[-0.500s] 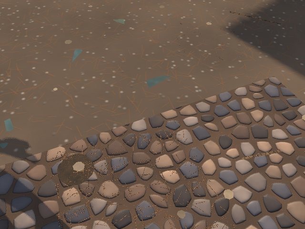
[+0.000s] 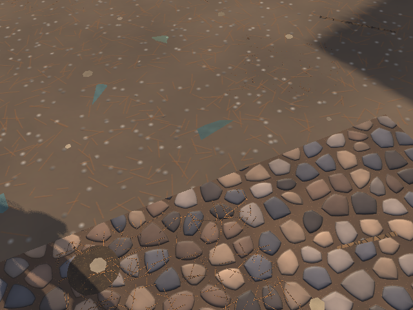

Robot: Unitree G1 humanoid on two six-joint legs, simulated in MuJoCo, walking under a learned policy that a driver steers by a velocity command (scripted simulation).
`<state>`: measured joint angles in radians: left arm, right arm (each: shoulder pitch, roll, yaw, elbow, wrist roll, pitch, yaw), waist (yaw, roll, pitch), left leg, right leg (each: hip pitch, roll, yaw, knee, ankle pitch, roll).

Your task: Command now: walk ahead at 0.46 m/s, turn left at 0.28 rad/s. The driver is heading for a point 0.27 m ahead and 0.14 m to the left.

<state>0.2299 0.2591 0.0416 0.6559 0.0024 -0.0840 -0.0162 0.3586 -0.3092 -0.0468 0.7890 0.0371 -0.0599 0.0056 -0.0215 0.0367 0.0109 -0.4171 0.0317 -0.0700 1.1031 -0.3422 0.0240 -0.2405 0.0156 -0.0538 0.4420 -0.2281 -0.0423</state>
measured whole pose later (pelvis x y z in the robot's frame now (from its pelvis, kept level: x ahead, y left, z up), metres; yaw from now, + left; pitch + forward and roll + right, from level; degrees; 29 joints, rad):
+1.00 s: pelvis +0.32 +0.01 -0.01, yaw +11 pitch -1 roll +0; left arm 0.22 0.23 0.01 0.84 0.01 -0.02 0.03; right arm 0.17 -0.23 -0.02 0.88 -0.01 0.00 -0.01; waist 0.00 0.00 0.03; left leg -0.26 -0.02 -0.01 0.53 -0.25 0.01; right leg -0.23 -0.02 0.02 0.55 -0.30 0.02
